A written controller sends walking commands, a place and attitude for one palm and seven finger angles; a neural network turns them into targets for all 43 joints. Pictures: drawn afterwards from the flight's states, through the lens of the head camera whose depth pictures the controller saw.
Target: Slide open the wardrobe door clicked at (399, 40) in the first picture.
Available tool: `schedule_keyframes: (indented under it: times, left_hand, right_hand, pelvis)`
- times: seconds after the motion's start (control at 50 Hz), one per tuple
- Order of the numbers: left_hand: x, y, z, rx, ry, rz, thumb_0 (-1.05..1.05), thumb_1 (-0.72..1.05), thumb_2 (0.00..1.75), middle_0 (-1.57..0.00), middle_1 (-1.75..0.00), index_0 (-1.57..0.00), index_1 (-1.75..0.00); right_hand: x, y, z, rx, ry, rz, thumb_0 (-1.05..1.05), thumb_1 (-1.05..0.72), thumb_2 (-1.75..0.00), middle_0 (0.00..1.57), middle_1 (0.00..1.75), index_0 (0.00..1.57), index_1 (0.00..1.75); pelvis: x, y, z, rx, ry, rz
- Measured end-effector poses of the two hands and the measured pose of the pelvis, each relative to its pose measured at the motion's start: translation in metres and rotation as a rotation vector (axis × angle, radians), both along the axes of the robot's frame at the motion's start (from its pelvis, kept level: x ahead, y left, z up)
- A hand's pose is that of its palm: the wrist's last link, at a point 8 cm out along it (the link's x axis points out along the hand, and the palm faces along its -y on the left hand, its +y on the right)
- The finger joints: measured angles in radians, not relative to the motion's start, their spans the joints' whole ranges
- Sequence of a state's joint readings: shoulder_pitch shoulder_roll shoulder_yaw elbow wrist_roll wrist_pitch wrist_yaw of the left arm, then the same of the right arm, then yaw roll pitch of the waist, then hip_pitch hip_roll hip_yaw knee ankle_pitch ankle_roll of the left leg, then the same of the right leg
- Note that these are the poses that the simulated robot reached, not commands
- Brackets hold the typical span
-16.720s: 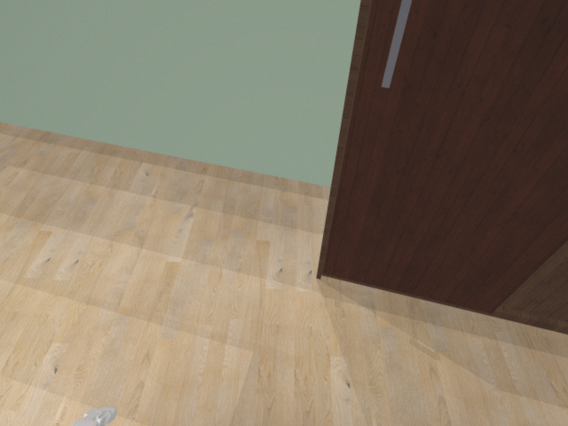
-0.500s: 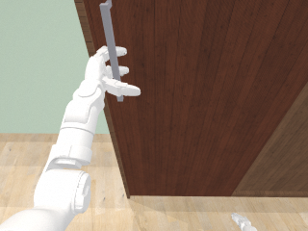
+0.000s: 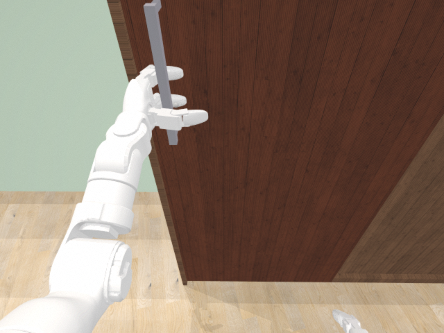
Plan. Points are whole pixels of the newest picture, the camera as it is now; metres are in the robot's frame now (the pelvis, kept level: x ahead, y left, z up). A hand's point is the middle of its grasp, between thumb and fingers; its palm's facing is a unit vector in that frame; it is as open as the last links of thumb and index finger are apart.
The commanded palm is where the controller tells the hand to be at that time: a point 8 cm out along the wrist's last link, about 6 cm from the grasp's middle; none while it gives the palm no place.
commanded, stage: grip the handle and tug to test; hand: left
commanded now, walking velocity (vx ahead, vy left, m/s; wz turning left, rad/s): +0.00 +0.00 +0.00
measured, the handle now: (165, 81) +0.49 +0.14 +0.24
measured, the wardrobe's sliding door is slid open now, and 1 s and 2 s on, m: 0.00 0.00 0.00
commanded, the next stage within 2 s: tug the door sideways, standing still in 1.12 s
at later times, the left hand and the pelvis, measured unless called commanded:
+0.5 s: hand (176, 104) +0.44 +0.11 +0.23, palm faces +0.03 -1.00 +0.00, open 5.1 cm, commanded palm +0.41 +0.16 +0.23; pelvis +0.00 +0.00 +0.00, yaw +0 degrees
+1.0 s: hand (176, 106) +0.43 +0.11 +0.23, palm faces +0.04 -1.00 +0.01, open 5.5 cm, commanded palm +0.38 +0.16 +0.23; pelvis +0.02 +0.00 +0.00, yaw -1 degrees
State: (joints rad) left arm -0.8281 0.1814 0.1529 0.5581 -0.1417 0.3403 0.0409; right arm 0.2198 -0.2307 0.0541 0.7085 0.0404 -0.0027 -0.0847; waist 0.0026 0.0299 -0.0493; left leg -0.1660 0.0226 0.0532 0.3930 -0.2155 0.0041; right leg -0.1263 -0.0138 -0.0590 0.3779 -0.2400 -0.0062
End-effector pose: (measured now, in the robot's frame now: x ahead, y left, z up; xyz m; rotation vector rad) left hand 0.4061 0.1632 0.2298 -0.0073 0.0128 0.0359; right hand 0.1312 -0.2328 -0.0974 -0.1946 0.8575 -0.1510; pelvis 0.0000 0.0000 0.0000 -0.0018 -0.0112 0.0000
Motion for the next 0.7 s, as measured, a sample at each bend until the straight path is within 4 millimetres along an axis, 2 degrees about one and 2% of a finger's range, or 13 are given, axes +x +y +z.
schedule_keyframes:
  times: [0.22, 0.42, 0.48, 0.7]
  left_hand:
    - [-0.001, 0.002, -0.001, -0.004, -0.013, 0.002, 0.0, 0.31, 0.65, -0.37, -1.32, -0.38, -1.31]
    - [0.007, 0.002, -0.002, -0.006, 0.004, -0.003, 0.01, 0.74, 0.83, -0.43, -1.38, -0.43, -1.37]
    - [0.007, 0.001, -0.003, 0.003, -0.003, -0.004, 0.01, 0.78, 0.85, -0.43, -1.39, -0.44, -1.38]
    - [0.006, 0.0, -0.003, 0.006, -0.014, 0.007, 0.01, 0.79, 0.83, -0.41, -1.4, -0.41, -1.39]
  right_hand:
    - [-0.005, -0.004, 0.0, -0.003, 0.002, -0.015, 0.01, -0.9, -0.9, 0.21, 0.3, 0.21, 0.3]
    - [-0.003, -0.005, 0.0, -0.009, 0.003, -0.013, 0.01, -0.9, -0.9, 0.21, 0.3, 0.21, 0.3]
    - [-0.003, -0.004, 0.0, -0.004, 0.0, -0.016, 0.01, -0.9, -0.9, 0.21, 0.3, 0.21, 0.3]
    - [0.006, -0.001, 0.0, 0.009, -0.006, -0.007, 0.01, -0.9, -0.9, 0.21, 0.3, 0.2, 0.3]
  pelvis:
    - [0.0, -0.001, 0.0, 0.0, 0.0, -0.003]
    - [0.001, -0.001, 0.0, 0.0, 0.011, -0.002]
    - [0.002, 0.0, 0.0, 0.0, 0.012, -0.004]
    - [0.008, 0.0, 0.0, 0.001, 0.009, -0.004]
